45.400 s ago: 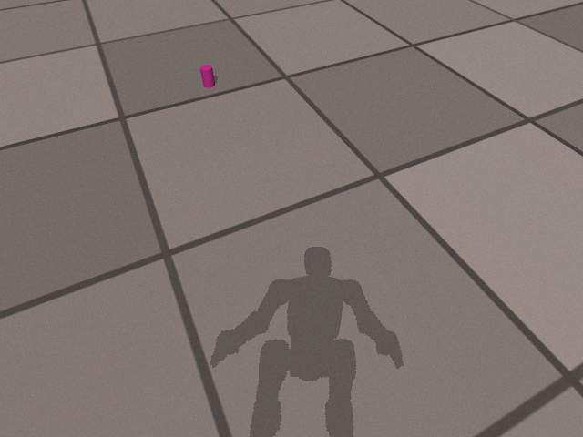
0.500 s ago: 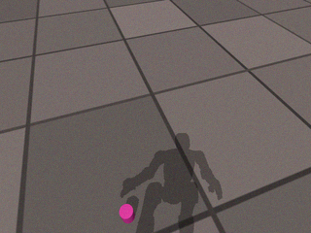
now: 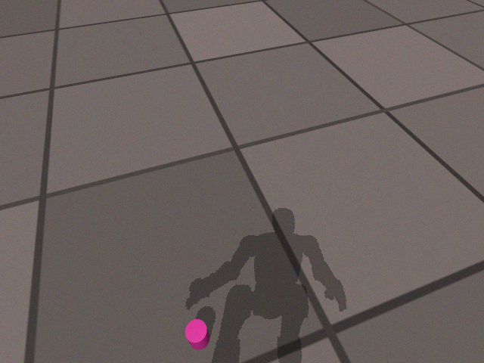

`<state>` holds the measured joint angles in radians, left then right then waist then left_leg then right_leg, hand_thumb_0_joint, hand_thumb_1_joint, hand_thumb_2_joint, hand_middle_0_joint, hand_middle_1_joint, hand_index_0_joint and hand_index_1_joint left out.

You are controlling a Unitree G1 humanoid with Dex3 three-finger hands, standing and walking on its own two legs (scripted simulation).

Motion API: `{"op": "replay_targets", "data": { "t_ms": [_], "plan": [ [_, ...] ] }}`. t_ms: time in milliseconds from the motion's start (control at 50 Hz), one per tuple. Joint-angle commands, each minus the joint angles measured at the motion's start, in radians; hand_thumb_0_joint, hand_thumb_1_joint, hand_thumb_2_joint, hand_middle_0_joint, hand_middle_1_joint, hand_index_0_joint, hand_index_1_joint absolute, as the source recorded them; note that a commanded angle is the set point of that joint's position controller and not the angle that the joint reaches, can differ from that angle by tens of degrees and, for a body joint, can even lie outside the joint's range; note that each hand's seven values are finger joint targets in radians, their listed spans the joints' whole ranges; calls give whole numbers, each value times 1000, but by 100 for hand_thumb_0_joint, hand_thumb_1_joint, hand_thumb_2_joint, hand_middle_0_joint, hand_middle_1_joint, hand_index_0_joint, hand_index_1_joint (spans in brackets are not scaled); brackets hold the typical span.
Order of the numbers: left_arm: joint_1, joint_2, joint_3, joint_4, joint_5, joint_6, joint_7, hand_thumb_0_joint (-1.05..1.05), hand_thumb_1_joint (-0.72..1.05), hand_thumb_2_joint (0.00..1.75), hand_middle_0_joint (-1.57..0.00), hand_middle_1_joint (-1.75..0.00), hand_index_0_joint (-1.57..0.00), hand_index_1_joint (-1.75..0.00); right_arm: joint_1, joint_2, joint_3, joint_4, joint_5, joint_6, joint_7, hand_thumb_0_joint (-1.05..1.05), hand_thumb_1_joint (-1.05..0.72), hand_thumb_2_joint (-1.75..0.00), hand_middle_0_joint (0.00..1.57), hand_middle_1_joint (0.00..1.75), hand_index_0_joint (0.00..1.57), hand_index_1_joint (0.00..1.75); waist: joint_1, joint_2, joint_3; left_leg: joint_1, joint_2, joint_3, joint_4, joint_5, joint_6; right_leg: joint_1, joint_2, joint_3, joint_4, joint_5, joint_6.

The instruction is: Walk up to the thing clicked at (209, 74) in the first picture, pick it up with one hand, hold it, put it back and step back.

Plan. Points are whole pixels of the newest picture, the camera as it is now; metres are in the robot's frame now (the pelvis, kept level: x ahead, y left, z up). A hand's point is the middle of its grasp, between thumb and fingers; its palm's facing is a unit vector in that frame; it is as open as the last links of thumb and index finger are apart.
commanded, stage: go down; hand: left
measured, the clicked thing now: (197, 334) +0.32 +0.17 -0.72
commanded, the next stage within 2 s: none
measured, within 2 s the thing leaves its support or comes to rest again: neither
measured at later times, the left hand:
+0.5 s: hand out of the picture +0.12 +0.27 -0.20, palm faces +0.07 -0.95 -0.30, open 15.3 cm
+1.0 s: hand out of the picture +0.16 +0.30 -0.26, palm faces +0.09 -0.96 -0.25, open 16.6 cm
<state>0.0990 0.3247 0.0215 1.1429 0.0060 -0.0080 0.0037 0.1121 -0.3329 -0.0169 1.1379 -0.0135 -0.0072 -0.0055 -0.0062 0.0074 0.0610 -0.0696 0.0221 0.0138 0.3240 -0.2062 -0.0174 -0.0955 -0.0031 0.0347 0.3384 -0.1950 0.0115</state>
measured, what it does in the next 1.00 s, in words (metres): lowers itself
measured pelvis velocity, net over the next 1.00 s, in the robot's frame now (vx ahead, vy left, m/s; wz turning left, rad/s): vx -0.04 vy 0.01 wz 0.03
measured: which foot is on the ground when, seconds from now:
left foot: down 0.00-1.00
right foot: down 0.00-1.00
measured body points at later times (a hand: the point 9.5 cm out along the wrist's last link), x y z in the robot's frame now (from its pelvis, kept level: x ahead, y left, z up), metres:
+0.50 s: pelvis -0.02 +0.01 -0.06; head +0.04 +0.02 +0.39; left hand +0.12 +0.32 -0.17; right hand +0.12 -0.25 -0.16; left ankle -0.02 +0.13 -0.75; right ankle +0.00 -0.13 -0.75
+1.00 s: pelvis -0.04 +0.01 -0.15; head +0.09 +0.04 +0.28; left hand +0.15 +0.35 -0.24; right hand +0.16 -0.24 -0.23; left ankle -0.02 +0.13 -0.75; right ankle +0.00 -0.13 -0.75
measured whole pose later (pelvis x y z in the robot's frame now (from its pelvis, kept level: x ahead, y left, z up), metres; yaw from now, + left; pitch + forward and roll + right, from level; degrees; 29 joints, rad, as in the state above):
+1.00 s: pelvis -0.04 +0.01 -0.15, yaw +2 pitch +24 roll -2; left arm 0.14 0.41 0.32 0.55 -0.03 -0.02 -0.21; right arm 0.19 -0.26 -0.01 0.52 -0.01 -0.19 -0.03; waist -0.04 -0.01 -0.17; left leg -1.22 0.00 -0.06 1.41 -0.62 -0.01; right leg -1.19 -0.01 -0.02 1.37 -0.59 0.03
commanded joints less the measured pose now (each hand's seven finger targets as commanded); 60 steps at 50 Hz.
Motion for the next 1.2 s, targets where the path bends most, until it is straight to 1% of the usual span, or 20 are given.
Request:
{"op": "replay_targets", "data": {
  "t_ms": [0,20,40,60,100,140,180,260,320,400,420,600,720,780,840,860,900,980,1080,1180],
  "plan": [
    [-390,74,44,-416,-52,-112,28,0,74,74,-4,-14,-4,-14,-11,-82,4,-350,63,-73,-27,0,-90,-91,20,30,20,30,-119,-11,-12,-170,-28,35,56,52,36,-226,5,-32,19,118,-11],
    [-488,99,48,-285,-45,-100,30,0,66,66,-3,-6,-2,-6,37,-82,11,-281,67,-74,-31,0,-92,-91,20,30,20,30,-84,-62,-49,-175,-29,30,79,18,42,-190,5,-43,34,69,-2],
    [-300,167,99,-93,-29,-63,31,0,58,58,-3,-6,-3,-6,62,-108,1,-269,63,-66,-34,0,-91,-91,20,30,20,30,-66,-80,-31,-221,-36,30,106,-12,42,-215,12,-54,50,20,-10],
    [-226,192,137,-81,-19,-53,19,0,50,50,-2,-9,-2,-9,67,-115,-14,-306,58,-57,-32,0,-90,-91,20,30,20,30,-23,-53,-42,-253,-31,37,141,3,37,-220,13,-57,85,15,-15],
    [-265,255,181,-134,17,-65,1,0,34,34,-2,-10,-2,-10,119,-109,-43,-336,44,-64,-40,0,-89,-90,20,30,20,30,-14,-33,-198,-276,-35,26,208,46,37,-227,2,-46,164,71,-16],
    [-78,239,214,-95,55,-50,-29,0,20,26,-4,-12,-4,-12,143,-105,-62,-383,28,-72,-28,0,-88,-90,20,30,20,30,12,-23,-304,-333,-45,18,279,89,31,-208,-2,-45,235,111,-18],
    [-25,250,246,-204,60,-38,-37,0,12,22,-4,-12,-5,-11,134,-94,-72,-440,29,-76,-26,0,-87,-89,20,30,20,30,49,34,-377,-333,-55,21,296,118,24,-177,-3,-38,262,134,-21],
    [-88,185,203,-246,64,39,-41,0,-5,21,-5,-13,-5,-13,85,-92,-68,-515,34,-82,-28,0,-83,-88,20,30,20,30,2,0,-246,-427,-38,1,335,28,21,-328,12,-56,293,24,-23],
    [-63,193,221,-359,58,63,-49,0,-22,19,-6,-14,-5,-14,77,-89,-69,-572,36,-94,-23,0,-80,-88,20,30,20,30,7,13,-260,-478,-27,-11,375,-43,20,-403,21,-67,346,-64,-28],
    [-12,195,239,-472,49,82,-60,0,-35,16,-6,-14,-6,-15,106,-85,-73,-614,36,-115,-31,0,-76,-86,20,30,20,30,-17,12,-323,-511,-22,-20,457,-25,24,-460,21,-70,431,-42,-25],
    [-59,168,210,-550,45,76,-70,0,-38,16,-7,-15,-6,-15,112,-81,-74,-622,34,-123,-31,0,-76,-86,20,30,20,30,-36,28,-333,-520,-19,-22,487,-10,23,-488,19,-70,463,-28,-27],
    [155,195,258,-792,34,130,-72,0,-37,18,-7,-15,-5,-16,99,-76,-71,-697,28,-154,-48,0,-77,-87,20,30,20,30,-18,97,-381,-583,4,-62,561,-26,8,-613,16,-77,586,-74,-29],
    [180,190,269,-863,23,182,-67,0,-37,17,-6,-13,-5,-14,110,-62,-58,-723,26,-163,-58,0,-77,-87,20,30,20,30,-47,60,-380,-665,-3,-52,638,-61,20,-655,14,-76,613,-90,-27],
    [114,179,272,-828,11,153,-84,0,-40,16,-6,-13,-5,-14,107,-69,-59,-719,20,-176,-57,0,-78,-87,20,30,20,30,-64,55,-362,-737,1,-58,706,-45,20,-749,15,-80,690,-94,-31],
    [55,215,329,-777,-17,78,-124,0,-42,16,-6,-14,-6,-14,118,-64,-57,-714,15,-197,-50,0,-81,-88,20,30,20,30,-52,47,-382,-836,-6,-52,811,-54,27,-839,8,-77,783,-101,-30],
    [25,259,364,-800,-23,36,-145,0,-41,17,-5,-16,-5,-16,101,-69,-61,-736,14,-208,-48,0,-83,-88,20,30,20,30,-47,64,-438,-853,-13,-46,849,-53,29,-853,4,-67,812,-90,-29],
    [-9,266,367,-742,-36,-39,-195,0,-46,16,-6,-17,-6,-17,109,-72,-57,-713,11,-223,-40,0,-85,-89,20,30,20,30,-50,64,-477,-924,-18,-46,917,-69,32,-934,5,-65,894,-105,-31],
    [-55,337,426,-752,-65,-180,-272,0,-52,10,-7,-14,-8,-13,96,-107,-72,-705,8,-234,-33,0,-87,-89,20,30,20,30,-9,130,-616,-973,-22,-57,1005,-98,26,-1043,1,-59,1014,-154,-41],
    [-62,363,487,-650,-108,-233,-335,0,-57,3,-7,-6,-7,-5,93,-145,-70,-676,13,-217,-21,0,-87,-89,20,30,20,30,17,139,-704,-1012,-18,-93,1094,-9,17,-1171,8,-79,1136,-119,-51],
    [-132,452,563,-637,-126,-259,-378,0,-58,3,-6,-6,-7,-5,78,-144,-62,-662,18,-198,-12,0,-87,-89,20,30,20,30,18,62,-741,-1163,-32,-77,1173,-103,35,-1158,9,-65,1169,-156,-48]
  ]
}}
